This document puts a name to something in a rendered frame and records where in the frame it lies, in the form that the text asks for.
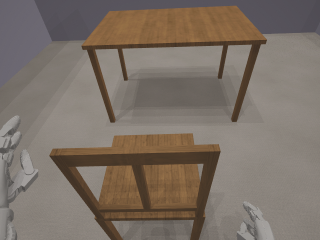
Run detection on table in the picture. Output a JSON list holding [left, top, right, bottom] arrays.
[[81, 5, 267, 123]]

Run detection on robot left hand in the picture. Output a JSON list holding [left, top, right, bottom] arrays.
[[0, 115, 39, 208]]

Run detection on robot right hand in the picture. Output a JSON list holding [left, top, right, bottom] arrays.
[[237, 201, 275, 240]]

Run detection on chair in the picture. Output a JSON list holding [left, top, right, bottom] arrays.
[[49, 133, 221, 240]]

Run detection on robot left forearm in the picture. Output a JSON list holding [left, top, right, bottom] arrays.
[[0, 207, 17, 240]]

